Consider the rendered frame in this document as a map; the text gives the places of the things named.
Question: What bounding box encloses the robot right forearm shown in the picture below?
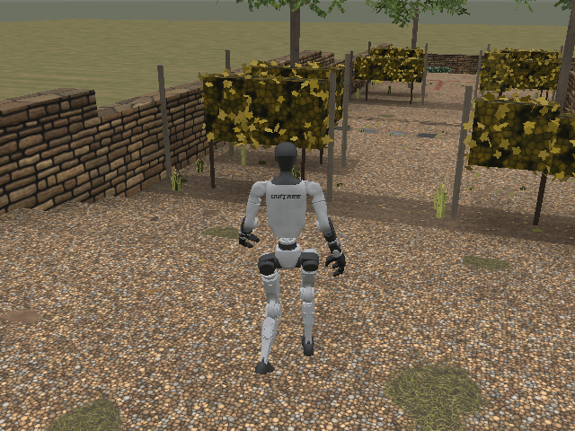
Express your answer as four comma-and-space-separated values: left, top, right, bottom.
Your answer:
323, 217, 342, 258

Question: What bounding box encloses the right robot hand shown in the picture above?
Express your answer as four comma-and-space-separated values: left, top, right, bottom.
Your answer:
325, 253, 346, 277

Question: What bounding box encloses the left robot thigh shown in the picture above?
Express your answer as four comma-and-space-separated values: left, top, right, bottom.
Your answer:
258, 252, 282, 319

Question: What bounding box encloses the left robot upper arm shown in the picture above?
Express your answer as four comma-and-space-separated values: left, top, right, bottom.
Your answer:
243, 180, 268, 229

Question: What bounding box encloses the right robot upper arm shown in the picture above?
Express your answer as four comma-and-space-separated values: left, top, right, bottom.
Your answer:
305, 180, 331, 232

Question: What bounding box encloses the robot left forearm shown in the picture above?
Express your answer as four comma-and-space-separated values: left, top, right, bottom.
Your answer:
239, 216, 252, 240

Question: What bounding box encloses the humanoid robot head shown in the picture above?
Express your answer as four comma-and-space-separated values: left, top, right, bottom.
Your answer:
271, 142, 302, 185

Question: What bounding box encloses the left robot hand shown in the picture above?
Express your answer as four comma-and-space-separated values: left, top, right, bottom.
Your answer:
239, 233, 260, 248

